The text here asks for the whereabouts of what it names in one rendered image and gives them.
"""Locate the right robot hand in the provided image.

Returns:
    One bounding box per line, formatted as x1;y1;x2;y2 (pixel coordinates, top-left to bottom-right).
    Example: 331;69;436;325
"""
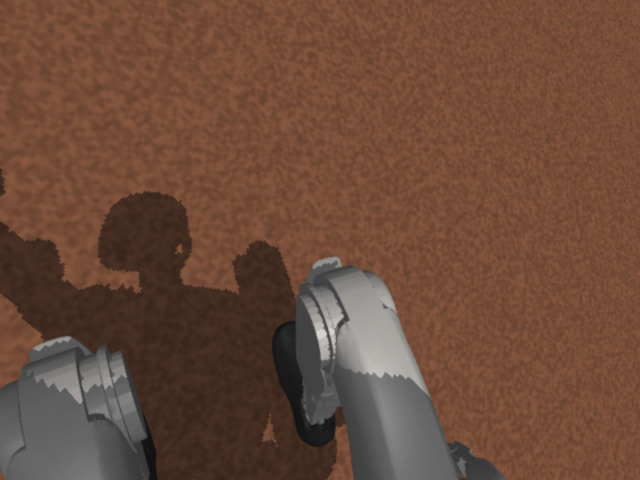
447;441;507;480

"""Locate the left robot foot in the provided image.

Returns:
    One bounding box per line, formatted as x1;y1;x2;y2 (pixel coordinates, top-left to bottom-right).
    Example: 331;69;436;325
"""
141;412;158;480

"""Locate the right robot foot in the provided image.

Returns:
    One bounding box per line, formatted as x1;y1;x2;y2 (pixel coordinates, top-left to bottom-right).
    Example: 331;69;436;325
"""
272;321;335;447

